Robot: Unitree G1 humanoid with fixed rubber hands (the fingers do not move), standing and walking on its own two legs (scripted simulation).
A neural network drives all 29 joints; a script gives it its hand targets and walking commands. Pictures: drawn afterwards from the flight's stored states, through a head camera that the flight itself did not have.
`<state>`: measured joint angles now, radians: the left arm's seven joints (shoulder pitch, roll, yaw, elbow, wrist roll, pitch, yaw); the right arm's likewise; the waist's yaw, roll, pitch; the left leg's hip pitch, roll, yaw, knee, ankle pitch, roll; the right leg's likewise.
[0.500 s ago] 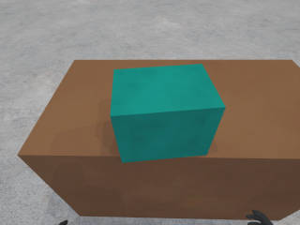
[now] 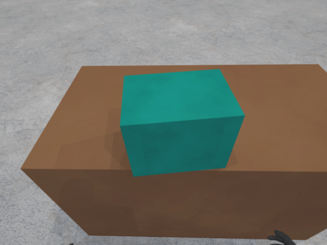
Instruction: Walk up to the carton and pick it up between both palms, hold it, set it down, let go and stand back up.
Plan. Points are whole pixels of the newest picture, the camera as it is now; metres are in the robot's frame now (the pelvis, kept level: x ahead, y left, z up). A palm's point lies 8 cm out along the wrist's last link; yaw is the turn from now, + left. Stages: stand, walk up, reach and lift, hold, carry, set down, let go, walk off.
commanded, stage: stand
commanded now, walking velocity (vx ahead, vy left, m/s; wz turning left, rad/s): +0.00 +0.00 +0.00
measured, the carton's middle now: (176, 123) +0.43 -0.01 +0.06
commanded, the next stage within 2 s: none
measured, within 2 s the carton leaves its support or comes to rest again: neither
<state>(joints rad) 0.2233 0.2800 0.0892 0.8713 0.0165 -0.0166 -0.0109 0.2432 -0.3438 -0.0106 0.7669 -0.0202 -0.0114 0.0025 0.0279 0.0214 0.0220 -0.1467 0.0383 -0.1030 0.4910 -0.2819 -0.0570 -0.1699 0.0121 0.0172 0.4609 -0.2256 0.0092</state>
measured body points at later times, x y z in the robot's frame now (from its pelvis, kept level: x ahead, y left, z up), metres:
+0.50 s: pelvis +0.00 +0.00 +0.00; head -0.01 +0.00 +0.45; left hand +0.08 +0.29 -0.12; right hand +0.12 -0.29 -0.11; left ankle +0.00 +0.16 -0.74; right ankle +0.02 -0.13 -0.74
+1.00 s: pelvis +0.00 +0.00 +0.00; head -0.01 -0.01 +0.45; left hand +0.08 +0.29 -0.12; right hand +0.11 -0.29 -0.11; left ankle +0.00 +0.16 -0.74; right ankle +0.02 -0.13 -0.74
